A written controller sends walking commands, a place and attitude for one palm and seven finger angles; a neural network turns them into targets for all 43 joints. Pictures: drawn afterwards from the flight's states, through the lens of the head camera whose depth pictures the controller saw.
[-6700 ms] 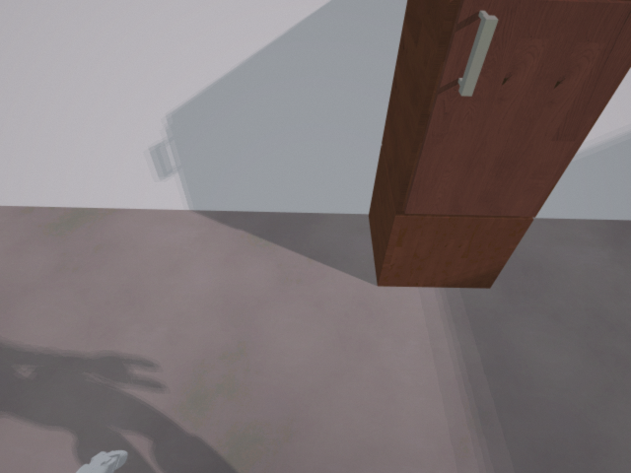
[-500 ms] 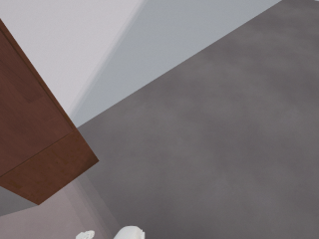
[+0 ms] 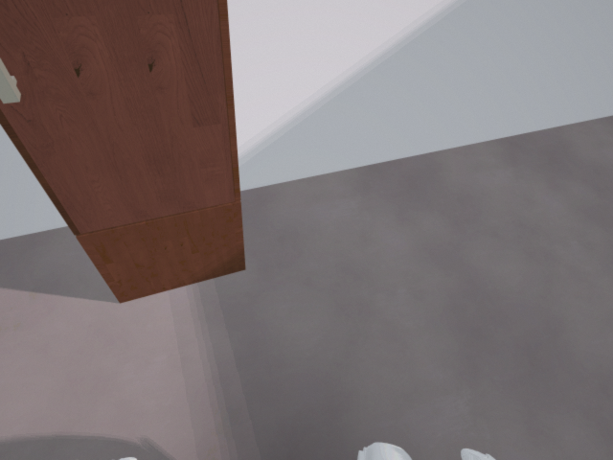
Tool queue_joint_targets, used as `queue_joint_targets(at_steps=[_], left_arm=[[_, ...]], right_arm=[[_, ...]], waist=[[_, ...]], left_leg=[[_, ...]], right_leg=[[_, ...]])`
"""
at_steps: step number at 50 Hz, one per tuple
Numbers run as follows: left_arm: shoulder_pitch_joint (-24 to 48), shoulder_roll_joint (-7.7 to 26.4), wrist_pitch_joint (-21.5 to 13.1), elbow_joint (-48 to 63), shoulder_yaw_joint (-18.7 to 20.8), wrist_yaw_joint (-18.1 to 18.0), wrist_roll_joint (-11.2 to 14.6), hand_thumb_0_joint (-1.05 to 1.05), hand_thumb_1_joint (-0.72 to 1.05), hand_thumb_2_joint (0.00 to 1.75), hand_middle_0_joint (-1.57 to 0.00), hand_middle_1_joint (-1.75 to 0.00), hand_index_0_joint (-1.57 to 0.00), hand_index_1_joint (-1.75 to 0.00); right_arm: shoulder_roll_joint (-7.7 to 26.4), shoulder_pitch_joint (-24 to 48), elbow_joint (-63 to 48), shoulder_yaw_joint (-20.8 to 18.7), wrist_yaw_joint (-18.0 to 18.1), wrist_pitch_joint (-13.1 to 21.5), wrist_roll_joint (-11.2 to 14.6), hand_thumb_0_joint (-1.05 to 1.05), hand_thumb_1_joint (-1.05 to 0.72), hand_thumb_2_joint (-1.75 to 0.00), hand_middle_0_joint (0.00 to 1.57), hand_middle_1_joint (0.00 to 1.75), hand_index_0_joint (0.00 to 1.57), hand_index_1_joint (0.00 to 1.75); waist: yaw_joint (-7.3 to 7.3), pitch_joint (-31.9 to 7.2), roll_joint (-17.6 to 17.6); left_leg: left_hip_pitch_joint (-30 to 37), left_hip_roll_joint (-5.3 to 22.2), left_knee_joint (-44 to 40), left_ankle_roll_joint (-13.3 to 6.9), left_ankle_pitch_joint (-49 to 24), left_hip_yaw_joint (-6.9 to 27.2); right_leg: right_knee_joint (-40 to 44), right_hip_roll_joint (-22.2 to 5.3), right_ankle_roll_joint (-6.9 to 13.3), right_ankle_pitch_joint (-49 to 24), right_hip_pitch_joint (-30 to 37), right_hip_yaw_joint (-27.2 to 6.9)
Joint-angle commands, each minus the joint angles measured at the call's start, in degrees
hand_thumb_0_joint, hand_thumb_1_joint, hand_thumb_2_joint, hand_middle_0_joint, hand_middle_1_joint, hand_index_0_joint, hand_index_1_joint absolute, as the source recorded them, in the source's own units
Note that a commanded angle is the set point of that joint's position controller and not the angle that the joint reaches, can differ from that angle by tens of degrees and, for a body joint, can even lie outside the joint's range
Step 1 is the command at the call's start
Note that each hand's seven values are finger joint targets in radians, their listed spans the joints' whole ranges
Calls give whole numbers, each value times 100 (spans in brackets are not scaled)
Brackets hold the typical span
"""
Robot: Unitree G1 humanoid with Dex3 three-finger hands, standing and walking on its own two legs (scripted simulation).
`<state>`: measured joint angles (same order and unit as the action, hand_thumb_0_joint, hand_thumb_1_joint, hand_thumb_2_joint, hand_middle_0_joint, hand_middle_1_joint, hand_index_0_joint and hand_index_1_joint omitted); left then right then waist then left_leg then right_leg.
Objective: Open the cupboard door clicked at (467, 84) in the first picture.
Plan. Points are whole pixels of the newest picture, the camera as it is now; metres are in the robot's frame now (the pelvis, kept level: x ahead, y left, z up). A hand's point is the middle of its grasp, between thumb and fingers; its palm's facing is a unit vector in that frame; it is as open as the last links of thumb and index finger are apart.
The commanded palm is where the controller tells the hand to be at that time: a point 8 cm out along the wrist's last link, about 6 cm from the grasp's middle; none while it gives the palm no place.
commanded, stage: turn to face it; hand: left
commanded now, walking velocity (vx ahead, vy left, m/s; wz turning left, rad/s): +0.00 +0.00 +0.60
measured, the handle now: out of the picture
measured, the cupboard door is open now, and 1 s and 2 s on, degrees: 0 0 0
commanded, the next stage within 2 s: take the last steps up to it in 0.56 s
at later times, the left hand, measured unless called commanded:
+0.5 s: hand out of the picture +0.06 +0.15 -0.13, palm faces +0.25 -0.92 -0.30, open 7.4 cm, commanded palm none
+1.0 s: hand out of the picture -0.13 +0.17 -0.18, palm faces +0.46 -0.87 -0.19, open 7.4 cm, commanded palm none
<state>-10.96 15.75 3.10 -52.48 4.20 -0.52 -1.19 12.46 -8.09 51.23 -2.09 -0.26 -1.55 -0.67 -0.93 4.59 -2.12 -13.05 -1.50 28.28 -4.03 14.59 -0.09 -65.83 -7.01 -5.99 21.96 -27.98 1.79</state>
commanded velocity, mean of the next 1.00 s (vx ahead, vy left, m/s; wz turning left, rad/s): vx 0.11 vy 0.02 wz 0.29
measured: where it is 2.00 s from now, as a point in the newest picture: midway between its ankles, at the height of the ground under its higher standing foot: (257, 448)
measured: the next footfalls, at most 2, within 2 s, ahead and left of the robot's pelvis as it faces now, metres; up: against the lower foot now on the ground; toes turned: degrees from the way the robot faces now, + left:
right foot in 0.36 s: +0.05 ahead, -0.15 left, +0.00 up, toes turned +10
left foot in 0.84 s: -0.05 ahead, +0.08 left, +0.00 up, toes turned +27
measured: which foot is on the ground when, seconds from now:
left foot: down 0.00-0.36, up 0.38-0.82, down 0.84-1.00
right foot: up 0.00-0.34, down 0.36-0.84, up 0.86-1.00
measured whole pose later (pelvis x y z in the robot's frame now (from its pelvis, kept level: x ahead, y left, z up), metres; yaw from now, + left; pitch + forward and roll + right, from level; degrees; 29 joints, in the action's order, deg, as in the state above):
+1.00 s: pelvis -0.02 +0.00 +0.00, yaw +24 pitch -3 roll -1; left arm -20.9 13.7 2.0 -62.4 3.0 0.4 -2.0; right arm 9.4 -14.3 56.4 -1.2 1.0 1.1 -0.9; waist -2.0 0.3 -2.1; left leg -4.6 -0.4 24.7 -2.9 17.8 -3.5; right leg -61.1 -5.5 -1.5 21.2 -25.5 4.8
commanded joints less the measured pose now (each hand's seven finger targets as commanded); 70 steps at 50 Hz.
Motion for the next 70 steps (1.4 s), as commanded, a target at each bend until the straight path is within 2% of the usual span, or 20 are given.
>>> queue_joint_targets(at_steps=[1,10,15,16,18,19,22,24,35,40,41,42,43,46,50,59,65,68,69,70], left_arm=[[74,447,-97,474,125,-47,17,0,90,90,-20,-30,-20,-30],[751,292,-178,829,43,-92,79,0,90,90,-20,-30,-20,-30],[148,317,-258,689,30,-145,134,0,90,90,-20,-30,-20,-30],[-127,422,-317,628,55,-164,125,0,90,90,-20,-30,-20,-30],[-306,1158,-376,599,168,-209,0,0,90,90,-20,-30,-20,-30],[-241,1064,-339,643,128,-210,22,0,90,90,-20,-30,-20,-30],[482,491,-350,716,16,-192,50,0,90,90,-20,-30,-20,-30],[275,417,-388,608,-9,-168,38,0,90,90,-20,-30,-20,-30],[-849,709,-391,-40,103,-136,-76,0,90,90,-20,-30,-20,-30],[-723,689,-387,-258,122,-64,-30,0,90,90,-20,-30,-20,-30],[-665,464,-351,-210,69,-35,22,0,90,90,-20,-30,-20,-30],[-598,21,-332,-33,-32,21,40,0,90,90,-20,-30,-20,-30],[-109,53,-339,119,-93,5,-29,0,90,90,-20,-30,-20,-30],[-65,106,-325,-170,-54,84,-69,0,90,90,-20,-30,-20,-30],[-589,-31,-342,-535,-106,140,-42,0,90,90,-20,-30,-20,-30],[256,-200,-330,-266,-84,132,-2,0,90,90,-20,-30,-20,-30],[782,-367,-474,-41,-124,168,40,0,90,90,-20,-30,-20,-30],[-852,-132,-595,-532,-22,121,6,0,90,90,-20,-30,-20,-30],[-1655,270,-689,-777,87,64,-37,0,90,90,-20,-30,-20,-30],[-2232,849,-719,-888,235,-15,-19,0,90,90,-20,-30,-20,-30]], right_arm=[[1210,-323,-284,-370,62,109,-29,0,-90,-90,20,30,20,30],[1197,-752,-178,-469,86,60,-81,0,-90,-90,20,30,20,30],[1124,-513,-216,-484,71,21,-50,0,-90,-90,20,30,20,30],[1004,-520,-232,-458,55,26,-13,0,-90,-90,20,30,20,30],[542,-617,-408,-397,34,31,10,0,-90,-90,20,30,20,30],[763,-602,-360,-462,50,-28,-45,0,-90,-90,20,30,20,30],[692,-737,-4,-451,-43,-185,-85,0,-90,-90,20,30,20,30],[559,-731,49,-407,-69,-199,-80,0,-90,-90,20,30,20,30],[350,140,-5,-194,-58,-108,-8,0,-90,-90,20,30,20,30],[394,-543,207,-149,-73,117,-27,0,-90,-90,20,30,20,30],[715,-964,341,-214,-28,189,-36,0,-90,-90,20,30,20,30],[1322,-1381,426,-351,9,204,-93,0,-90,-90,20,30,20,30],[1419,-1686,517,-351,51,174,-91,0,-90,-90,20,30,20,30],[786,-1049,455,-137,150,249,-72,0,-90,-90,20,30,20,30],[543,-1161,559,-54,175,424,-1,0,-90,-90,20,30,20,30],[318,-2094,1031,-37,262,563,-12,0,-90,-90,20,30,20,30],[384,-2378,1329,-67,275,552,-104,0,-90,-90,20,30,20,30],[495,-2199,1360,-94,259,554,-24,0,-90,-90,20,30,20,30],[351,-2206,1285,-91,203,575,38,0,-90,-90,20,30,20,30],[27,-2532,1142,-56,174,589,83,0,-90,-90,20,30,20,30]], waist=[[176,-541,1000],[393,-785,1137],[84,-971,1002],[-43,-1120,642],[-95,-1074,-1445],[-53,-969,-805],[303,-192,-597],[259,-56,-663],[-249,-350,-1002],[115,-561,-540],[329,-704,412],[522,-617,2254],[694,-251,1984],[362,465,1390],[104,425,901],[264,580,741],[371,455,775],[-395,-332,524],[-688,-906,-47],[-672,-1659,-1335]], left_leg=[[470,1328,-1005,-447,-2342,1400],[805,1311,-568,-685,-3121,2323],[31,981,-138,-375,-3042,2411],[-401,748,183,-116,-2266,2244],[-2147,-460,2195,660,1871,526],[-1903,-193,3210,618,1948,700],[-1860,115,4186,693,950,528],[-1888,147,4206,757,652,375],[-1048,254,1835,754,1204,-238],[762,155,-391,516,412,-576],[1609,686,-948,306,591,162],[2108,2098,-1440,-221,911,2059],[1703,2462,-1744,-644,827,2393],[647,1928,-2000,-544,1263,1747],[771,1426,-1953,-425,-561,795],[1551,1651,-1854,-671,-2052,643],[1562,1683,-1214,-585,-3317,383],[946,1293,538,-225,-4209,-56],[-126,953,1861,11,-3029,-247],[-1433,-24,3757,292,1276,-494]], right_leg=[[188,20,-98,-248,-259,-167],[1725,425,0,381,107,-248],[3640,645,157,-585,1660,-152],[4528,404,191,-1239,2437,-312],[4844,-2056,1230,-2758,3210,-2367],[4783,-2142,1571,-2793,2453,-2039],[4874,-1151,1304,-2065,1626,-982],[4834,-963,1173,-2281,1601,-529],[4701,-1250,1369,-2477,2215,-482],[4280,-1015,966,-271,1290,-141],[3368,-600,688,282,476,282],[1820,199,349,1207,-848,935],[1025,218,426,1346,-1208,454],[206,-50,491,236,-1097,53],[147,14,368,-677,-859,138],[867,-27,310,-1029,-1539,135],[2677,316,653,-607,-341,498],[3583,664,841,-1354,2000,644],[3678,-100,1153,-1687,3447,-230],[4316,-1866,1847,-2637,4505,-2781]])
